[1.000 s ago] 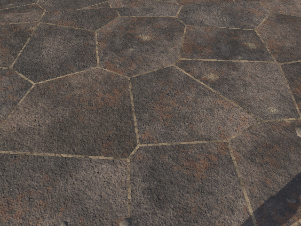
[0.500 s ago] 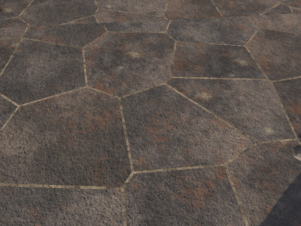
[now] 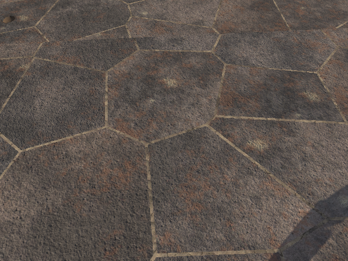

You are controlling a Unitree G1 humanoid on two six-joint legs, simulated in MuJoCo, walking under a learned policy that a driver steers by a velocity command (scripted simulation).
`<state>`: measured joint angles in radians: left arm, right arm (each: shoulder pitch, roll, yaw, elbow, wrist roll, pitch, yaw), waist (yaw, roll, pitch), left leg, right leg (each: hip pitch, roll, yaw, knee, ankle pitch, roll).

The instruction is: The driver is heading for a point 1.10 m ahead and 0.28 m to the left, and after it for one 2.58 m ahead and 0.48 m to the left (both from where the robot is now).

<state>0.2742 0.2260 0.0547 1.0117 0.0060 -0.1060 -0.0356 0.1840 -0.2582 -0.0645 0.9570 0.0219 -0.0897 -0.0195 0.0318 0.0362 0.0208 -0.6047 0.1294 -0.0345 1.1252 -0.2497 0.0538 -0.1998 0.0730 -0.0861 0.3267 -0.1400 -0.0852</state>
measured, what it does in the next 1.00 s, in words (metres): walks ahead: left foot, then right foot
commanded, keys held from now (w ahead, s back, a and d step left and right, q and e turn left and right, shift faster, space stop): w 0.72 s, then w+q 0.28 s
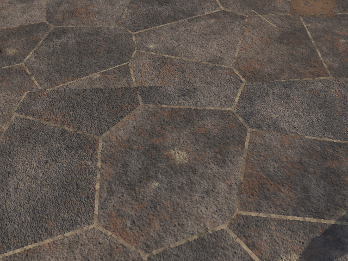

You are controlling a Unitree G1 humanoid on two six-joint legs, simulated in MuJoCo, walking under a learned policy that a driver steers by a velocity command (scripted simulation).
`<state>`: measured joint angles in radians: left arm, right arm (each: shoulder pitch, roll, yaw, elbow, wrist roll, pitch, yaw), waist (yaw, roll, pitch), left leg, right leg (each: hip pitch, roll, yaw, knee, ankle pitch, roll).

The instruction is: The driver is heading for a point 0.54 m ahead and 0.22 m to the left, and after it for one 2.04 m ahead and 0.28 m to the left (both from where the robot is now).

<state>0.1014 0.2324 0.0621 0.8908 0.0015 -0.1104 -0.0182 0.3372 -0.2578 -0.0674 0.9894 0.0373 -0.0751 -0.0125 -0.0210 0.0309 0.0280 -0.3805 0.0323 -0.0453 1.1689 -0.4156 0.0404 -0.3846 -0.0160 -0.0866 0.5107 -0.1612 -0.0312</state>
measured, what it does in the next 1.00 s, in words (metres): walks ahead, turning left: left foot, then right foot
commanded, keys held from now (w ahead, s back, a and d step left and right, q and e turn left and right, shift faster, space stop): w+q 0.68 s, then w+e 0.32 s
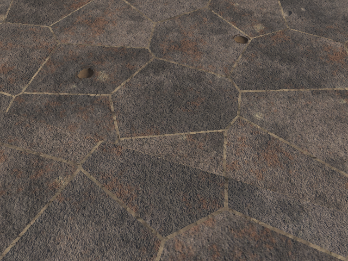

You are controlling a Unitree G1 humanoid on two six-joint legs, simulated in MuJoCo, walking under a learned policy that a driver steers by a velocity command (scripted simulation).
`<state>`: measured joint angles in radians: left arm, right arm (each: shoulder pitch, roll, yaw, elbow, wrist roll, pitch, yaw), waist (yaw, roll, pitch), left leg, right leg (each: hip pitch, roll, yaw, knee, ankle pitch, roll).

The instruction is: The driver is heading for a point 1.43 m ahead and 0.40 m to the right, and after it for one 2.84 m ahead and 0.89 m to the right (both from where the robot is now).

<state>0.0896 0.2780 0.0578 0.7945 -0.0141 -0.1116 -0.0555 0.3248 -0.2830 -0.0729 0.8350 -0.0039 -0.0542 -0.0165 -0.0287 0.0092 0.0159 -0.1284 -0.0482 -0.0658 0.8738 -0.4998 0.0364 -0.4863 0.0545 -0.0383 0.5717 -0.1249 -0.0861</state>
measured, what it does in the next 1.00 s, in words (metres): walks ahead, turning right: left foot, then right foot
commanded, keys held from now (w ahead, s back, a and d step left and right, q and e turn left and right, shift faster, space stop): w+e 0.30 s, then e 0.58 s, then no key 0.08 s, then w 0.04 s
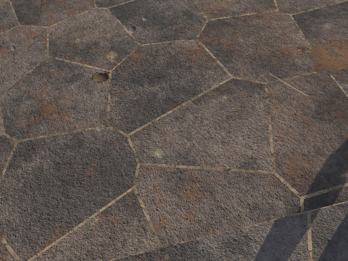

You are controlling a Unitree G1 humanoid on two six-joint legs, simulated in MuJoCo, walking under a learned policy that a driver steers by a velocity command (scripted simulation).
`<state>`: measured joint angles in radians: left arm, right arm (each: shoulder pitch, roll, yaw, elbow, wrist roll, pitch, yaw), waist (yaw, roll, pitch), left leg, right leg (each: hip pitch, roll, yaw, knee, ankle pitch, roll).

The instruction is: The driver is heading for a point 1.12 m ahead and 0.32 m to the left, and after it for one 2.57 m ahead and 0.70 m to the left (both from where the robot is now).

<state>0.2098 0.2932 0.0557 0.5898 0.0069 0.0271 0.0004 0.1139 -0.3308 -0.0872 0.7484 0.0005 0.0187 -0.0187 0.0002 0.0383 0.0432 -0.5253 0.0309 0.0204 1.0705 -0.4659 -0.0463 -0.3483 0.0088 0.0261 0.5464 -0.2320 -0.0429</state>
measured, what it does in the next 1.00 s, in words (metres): walks ahead, turning left: left foot, then right foot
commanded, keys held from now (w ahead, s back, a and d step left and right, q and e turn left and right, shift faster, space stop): w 0.04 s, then w+q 0.92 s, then w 0.04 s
